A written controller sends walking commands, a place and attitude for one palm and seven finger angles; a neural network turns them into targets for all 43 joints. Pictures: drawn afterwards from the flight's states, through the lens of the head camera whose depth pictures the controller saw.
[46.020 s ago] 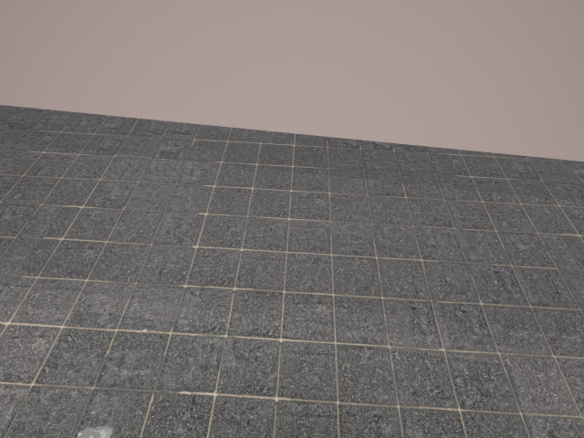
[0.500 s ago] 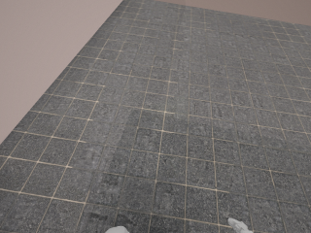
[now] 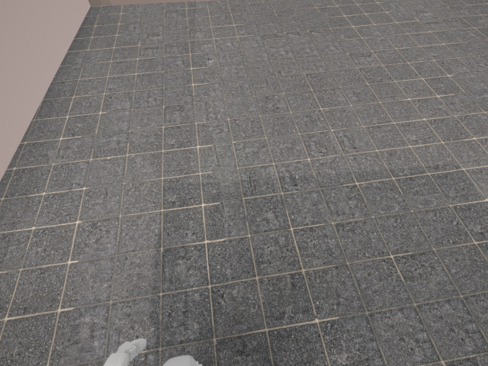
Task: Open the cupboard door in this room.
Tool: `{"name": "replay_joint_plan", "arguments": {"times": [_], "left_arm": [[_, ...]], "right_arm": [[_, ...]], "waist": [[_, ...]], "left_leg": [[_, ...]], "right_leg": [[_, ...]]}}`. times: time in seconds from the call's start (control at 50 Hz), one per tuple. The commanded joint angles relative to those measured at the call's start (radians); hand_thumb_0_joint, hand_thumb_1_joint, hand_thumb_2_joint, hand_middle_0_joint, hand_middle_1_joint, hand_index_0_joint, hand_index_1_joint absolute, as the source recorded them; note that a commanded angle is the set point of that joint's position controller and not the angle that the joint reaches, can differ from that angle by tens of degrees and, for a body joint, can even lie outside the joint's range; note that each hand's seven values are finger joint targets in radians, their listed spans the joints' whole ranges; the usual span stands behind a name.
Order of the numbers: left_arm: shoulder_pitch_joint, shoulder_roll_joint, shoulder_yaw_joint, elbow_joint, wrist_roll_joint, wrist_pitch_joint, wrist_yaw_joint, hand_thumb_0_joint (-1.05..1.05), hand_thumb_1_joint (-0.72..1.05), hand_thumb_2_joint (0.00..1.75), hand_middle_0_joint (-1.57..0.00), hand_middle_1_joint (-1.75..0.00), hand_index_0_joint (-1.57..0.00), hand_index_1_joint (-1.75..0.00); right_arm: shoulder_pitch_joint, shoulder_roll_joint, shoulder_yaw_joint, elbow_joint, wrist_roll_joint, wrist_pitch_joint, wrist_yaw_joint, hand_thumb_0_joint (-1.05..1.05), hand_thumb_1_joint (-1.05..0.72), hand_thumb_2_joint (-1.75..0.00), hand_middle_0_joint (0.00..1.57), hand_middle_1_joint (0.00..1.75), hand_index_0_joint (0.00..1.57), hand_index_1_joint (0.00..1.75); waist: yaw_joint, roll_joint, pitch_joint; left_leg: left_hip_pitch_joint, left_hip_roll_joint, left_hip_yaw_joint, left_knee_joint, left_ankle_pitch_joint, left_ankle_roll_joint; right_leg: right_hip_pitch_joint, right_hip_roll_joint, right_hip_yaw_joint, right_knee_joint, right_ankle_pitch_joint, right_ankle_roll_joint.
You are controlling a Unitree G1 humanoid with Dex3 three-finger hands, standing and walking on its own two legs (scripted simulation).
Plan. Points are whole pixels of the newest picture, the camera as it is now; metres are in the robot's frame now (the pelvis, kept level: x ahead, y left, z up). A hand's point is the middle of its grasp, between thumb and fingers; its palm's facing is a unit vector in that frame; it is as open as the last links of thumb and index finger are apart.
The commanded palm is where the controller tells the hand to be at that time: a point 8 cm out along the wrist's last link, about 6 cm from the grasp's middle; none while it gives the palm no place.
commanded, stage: walk to a spot facing it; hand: left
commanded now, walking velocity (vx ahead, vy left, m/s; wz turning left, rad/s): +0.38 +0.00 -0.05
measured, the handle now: out of the picture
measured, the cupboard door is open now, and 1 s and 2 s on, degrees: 44 44 44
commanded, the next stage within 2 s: turn to face it in 0.20 s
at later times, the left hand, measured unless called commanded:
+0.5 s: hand (154, 300) +0.26 +0.19 -0.17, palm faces +0.07 -0.98 -0.18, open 7.3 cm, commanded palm none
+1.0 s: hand (162, 281) +0.31 +0.19 -0.19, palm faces +0.38 -0.90 -0.22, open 7.3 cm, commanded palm none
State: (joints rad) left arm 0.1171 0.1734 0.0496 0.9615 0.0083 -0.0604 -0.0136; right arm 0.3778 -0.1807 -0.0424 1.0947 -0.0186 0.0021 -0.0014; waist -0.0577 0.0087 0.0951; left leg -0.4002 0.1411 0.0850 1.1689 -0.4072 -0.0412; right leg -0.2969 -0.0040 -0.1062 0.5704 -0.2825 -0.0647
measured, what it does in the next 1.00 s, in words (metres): walks ahead, turning left: left foot, then right foot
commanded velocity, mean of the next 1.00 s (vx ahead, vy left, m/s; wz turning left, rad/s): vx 0.08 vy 0.00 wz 0.41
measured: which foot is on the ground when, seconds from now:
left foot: up 0.00-0.26, down 0.28-0.62, up 0.64-0.96, down 0.98-1.00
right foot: down 0.00-0.28, up 0.30-0.60, down 0.62-0.98, up 1.00-1.00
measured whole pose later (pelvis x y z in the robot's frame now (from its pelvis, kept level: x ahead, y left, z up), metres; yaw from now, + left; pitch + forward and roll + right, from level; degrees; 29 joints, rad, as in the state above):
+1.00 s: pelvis +0.33 -0.02 -0.02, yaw +21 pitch +1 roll +1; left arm 0.24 0.22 0.06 0.95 0.01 0.00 0.01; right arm 0.09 -0.25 -0.07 0.89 -0.02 0.03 0.03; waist 0.00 -0.04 0.08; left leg -0.38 0.03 0.13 0.63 -0.23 0.03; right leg -0.26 -0.17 -0.28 0.80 -0.50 0.03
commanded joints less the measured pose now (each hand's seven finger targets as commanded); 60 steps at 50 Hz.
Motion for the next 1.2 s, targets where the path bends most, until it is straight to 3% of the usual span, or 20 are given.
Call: {"name": "replay_joint_plan", "arguments": {"times": [0.0, 0.16, 0.22, 0.24, 0.26, 0.28, 0.34, 0.4, 0.54, 0.58, 0.6, 0.62, 0.72, 0.86, 0.92, 0.96, 0.98, 1.02, 1.08, 1.18], "left_arm": [[0.143, 0.111, 0.027, 0.026, 0.008, -0.015, 0.016, 0.0, 0.9, 0.9, -0.2, -0.3, -0.2, -0.3], [0.206, 0.133, 0.028, 0.083, 0.013, -0.03, 0.017, 0.0, 0.9, 0.9, -0.2, -0.3, -0.2, -0.3], [0.196, 0.143, 0.028, 0.09, 0.005, -0.026, 0.018, 0.0, 0.9, 0.9, -0.2, -0.3, -0.2, -0.3], [0.205, 0.125, 0.025, 0.078, 0.001, -0.022, 0.017, 0.0, 0.9, 0.9, -0.2, -0.3, -0.2, -0.3], [0.265, 0.074, 0.019, 0.063, -0.005, -0.019, 0.013, 0.0, 0.9, 0.9, -0.2, -0.3, -0.2, -0.3], [0.212, 0.069, 0.012, 0.025, -0.005, -0.028, 0.011, 0.0, 0.9, 0.9, -0.2, -0.3, -0.2, -0.3], [0.151, 0.061, 0.018, 0.036, 0.011, -0.006, 0.01, 0.0, 0.9, 0.9, -0.2, -0.3, -0.2, -0.3], [0.213, 0.004, 0.0, 0.06, 0.013, 0.026, 0.008, 0.0, 0.9, 0.9, -0.2, -0.3, -0.2, -0.3], [0.177, 0.053, 0.024, 0.012, 0.008, 0.045, 0.019, 0.0, 0.9, 0.9, -0.2, -0.3, -0.2, -0.3], [0.231, 0.133, 0.045, 0.008, 0.014, 0.033, 0.028, 0.0, 0.9, 0.9, -0.2, -0.3, -0.2, -0.3], [0.26, 0.228, 0.063, 0.005, 0.024, 0.028, 0.037, 0.0, 0.9, 0.9, -0.2, -0.3, -0.2, -0.3], [0.279, 0.259, 0.06, -0.003, 0.015, 0.032, 0.04, 0.0, 0.9, 0.9, -0.2, -0.3, -0.2, -0.3], [0.141, 0.152, 0.034, -0.043, 0.016, 0.031, 0.052, 0.0, 0.9, 0.9, -0.2, -0.3, -0.2, -0.3], [0.16, 0.201, 0.052, -0.051, 0.024, 0.035, 0.049, 0.0, 0.9, 0.9, -0.2, -0.3, -0.2, -0.3], [0.126, 0.232, 0.059, -0.078, 0.011, 0.037, 0.038, 0.0, 0.9, 0.9, -0.2, -0.3, -0.2, -0.3], [0.072, 0.137, 0.031, -0.158, 0.0, 0.046, 0.027, 0.0, 0.9, 0.9, -0.2, -0.3, -0.2, -0.3], [0.044, 0.162, 0.035, -0.184, 0.013, 0.064, 0.036, 0.0, 0.9, 0.9, -0.2, -0.3, -0.2, -0.3], [0.02, 0.15, 0.043, -0.158, 0.014, 0.072, 0.039, 0.0, 0.9, 0.9, -0.2, -0.3, -0.2, -0.3], [0.094, 0.144, 0.046, -0.12, 0.016, 0.086, 0.021, 0.0, 0.9, 0.9, -0.2, -0.3, -0.2, -0.3], [0.098, 0.129, 0.039, -0.142, 0.012, 0.085, 0.021, 0.0, 0.9, 0.9, -0.2, -0.3, -0.2, -0.3]], "right_arm": [[0.006, -0.012, -0.012, -0.074, -0.007, -0.025, 0.003, 0.0, -0.9, -0.9, 0.2, 0.3, 0.2, 0.3], [-0.204, -0.028, -0.018, -0.157, -0.001, -0.05, 0.028, 0.0, -0.9, -0.9, 0.2, 0.3, 0.2, 0.3], [-0.075, -0.068, -0.025, -0.11, -0.009, -0.061, 0.013, 0.0, -0.9, -0.9, 0.2, 0.3, 0.2, 0.3], [0.056, -0.123, -0.037, -0.073, -0.017, -0.066, 0.003, 0.0, -0.9, -0.9, 0.2, 0.3, 0.2, 0.3], [0.178, -0.236, -0.062, -0.053, -0.033, -0.07, -0.007, 0.0, -0.9, -0.9, 0.2, 0.3, 0.2, 0.3], [0.221, -0.259, -0.057, -0.052, -0.024, -0.056, -0.015, 0.0, -0.9, -0.9, 0.2, 0.3, 0.2, 0.3], [-0.017, -0.138, -0.021, -0.108, -0.012, -0.063, -0.026, 0.0, -0.9, -0.9, 0.2, 0.3, 0.2, 0.3], [-0.092, -0.103, -0.002, -0.105, -0.005, -0.073, -0.029, 0.0, -0.9, -0.9, 0.2, 0.3, 0.2, 0.3], [-0.128, -0.159, -0.038, -0.125, -0.004, -0.012, -0.018, 0.0, -0.9, -0.9, 0.2, 0.3, 0.2, 0.3], [-0.152, -0.127, -0.038, -0.15, 0.004, -0.002, -0.01, 0.0, -0.9, -0.9, 0.2, 0.3, 0.2, 0.3], [-0.141, -0.064, -0.031, -0.169, 0.007, 0.0, 0.0, 0.0, -0.9, -0.9, 0.2, 0.3, 0.2, 0.3], [-0.154, -0.08, -0.039, -0.178, 0.002, 0.01, 0.0, 0.0, -0.9, -0.9, 0.2, 0.3, 0.2, 0.3], [-0.181, -0.052, -0.031, -0.162, 0.005, 0.034, 0.016, 0.0, -0.9, -0.9, 0.2, 0.3, 0.2, 0.3], [-0.264, -0.052, -0.021, -0.22, 0.007, 0.031, 0.032, 0.0, -0.9, -0.9, 0.2, 0.3, 0.2, 0.3], [-0.156, -0.129, -0.039, -0.221, -0.004, 0.024, 0.03, 0.0, -0.9, -0.9, 0.2, 0.3, 0.2, 0.3], [-0.019, -0.333, -0.088, -0.218, -0.011, 0.017, 0.019, 0.0, -0.9, -0.9, 0.2, 0.3, 0.2, 0.3], [-0.001, -0.344, -0.087, -0.211, -0.001, 0.022, 0.011, 0.0, -0.9, -0.9, 0.2, 0.3, 0.2, 0.3], [-0.126, -0.296, -0.077, -0.248, -0.005, 0.016, -0.008, 0.0, -0.9, -0.9, 0.2, 0.3, 0.2, 0.3], [-0.255, -0.253, -0.061, -0.285, -0.009, 0.009, -0.006, 0.0, -0.9, -0.9, 0.2, 0.3, 0.2, 0.3], [-0.264, -0.267, -0.076, -0.296, -0.014, 0.022, 0.004, 0.0, -0.9, -0.9, 0.2, 0.3, 0.2, 0.3]], "waist": [[0.03, -0.119, -0.065], [0.054, -0.097, 0.004], [-0.025, -0.051, -0.038], [-0.073, 0.019, -0.128], [-0.091, 0.25, -0.26], [-0.097, 0.247, -0.258], [0.013, 0.132, -0.074], [0.079, 0.126, -0.101], [0.086, 0.14, -0.103], [0.122, -0.001, -0.121], [0.136, -0.279, -0.144], [0.154, -0.303, -0.16], [0.074, -0.192, -0.108], [0.088, -0.207, -0.104], [0.005, -0.115, -0.174], [-0.07, 0.343, -0.266], [-0.062, 0.151, -0.267], [-0.024, 0.265, -0.187], [0.055, 0.162, -0.129], [0.051, 0.144, -0.127]], "left_leg": [[-0.128, 0.013, -0.005, -0.143, 0.1, -0.011], [-0.088, -0.03, 0.009, -0.488, 0.203, 0.022], [0.179, -0.105, 0.063, -0.622, 0.256, 0.048], [0.399, -0.041, -0.027, -0.662, 0.301, 0.088], [0.621, 0.22, -0.367, -0.706, 0.355, 0.195], [0.581, 0.351, -0.527, -0.826, 0.451, 0.279], [0.225, 0.247, -0.365, -0.907, 0.396, 0.233], [0.107, 0.125, -0.144, -0.882, 0.606, 0.187], [0.028, 0.068, -0.205, -0.791, 0.374, 0.162], [-0.109, -0.029, -0.147, -0.646, 0.167, 0.082], [-0.231, -0.162, -0.004, -0.417, -0.072, 0.014], [-0.214, -0.148, -0.042, -0.152, -0.24, 0.01], [-0.2, -0.074, -0.039, -0.047, -0.059, -0.017], [-0.069, -0.107, 0.055, -0.426, 0.003, 0.003], [0.208, -0.135, 0.074, -0.649, 0.239, 0.032], [0.471, 0.302, -0.497, -0.761, 0.902, 0.269], [0.429, 0.347, -0.479, -0.768, 0.776, 0.306], [0.275, 0.23, -0.405, -0.811, 0.528, 0.251], [0.144, 0.114, -0.265, -0.836, 0.363, 0.19], [0.072, 0.085, -0.302, -0.828, 0.225, 0.188]], "right_leg": [[0.117, -0.233, 0.176, -0.333, 0.32, -0.12], [0.19, -0.253, 0.184, -0.319, 0.333, -0.111], [0.141, -0.197, 0.112, -0.103, 0.564, -0.07], [0.024, -0.142, 0.082, 0.107, 0.495, -0.032], [-0.19, -0.008, 0.007, 0.426, 0.102, 0.019], [-0.268, 0.043, 0.058, 0.665, -0.296, 0.018], [-0.304, -0.087, 0.13, 0.744, -0.129, 0.052], [-0.113, -0.098, 0.081, 0.432, -0.088, 0.09], [0.068, -0.025, -0.002, 0.059, 0.042, 0.116], [0.253, -0.145, 0.115, -0.137, 0.124, 0.093], [0.33, -0.388, 0.351, -0.234, 0.211, 0.006], [0.269, -0.52, 0.415, -0.282, 0.261, -0.089], [0.208, -0.356, 0.058, -0.19, 0.578, -0.044], [0.256, -0.362, -0.052, -0.089, 0.724, -0.024], [0.132, -0.344, -0.117, 0.126, 0.614, 0.038], [-0.293, -0.123, -0.083, 0.584, -0.399, 0.153], [-0.323, -0.122, 0.062, 0.669, -0.386, 0.137], [-0.349, -0.128, 0.118, 0.683, -0.267, 0.144], [-0.248, -0.104, 0.097, 0.576, -0.144, 0.144], [-0.099, -0.046, 0.054, 0.277, -0.152, 0.134]]}}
